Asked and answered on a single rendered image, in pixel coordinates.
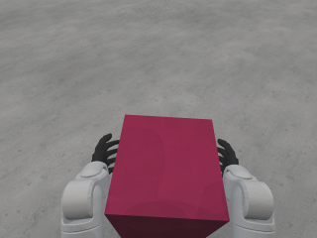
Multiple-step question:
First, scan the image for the robot right forearm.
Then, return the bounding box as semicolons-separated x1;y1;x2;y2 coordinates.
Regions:
222;165;275;238

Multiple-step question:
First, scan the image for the carton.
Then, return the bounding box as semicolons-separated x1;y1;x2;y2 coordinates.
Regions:
104;114;230;238

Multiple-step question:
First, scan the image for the robot left forearm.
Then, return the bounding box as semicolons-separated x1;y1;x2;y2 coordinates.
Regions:
60;161;110;238

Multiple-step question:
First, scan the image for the robot left hand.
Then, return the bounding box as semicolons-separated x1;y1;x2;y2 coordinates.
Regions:
91;133;120;175

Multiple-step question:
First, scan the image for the robot right hand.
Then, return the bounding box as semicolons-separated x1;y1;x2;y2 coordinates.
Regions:
217;139;239;177

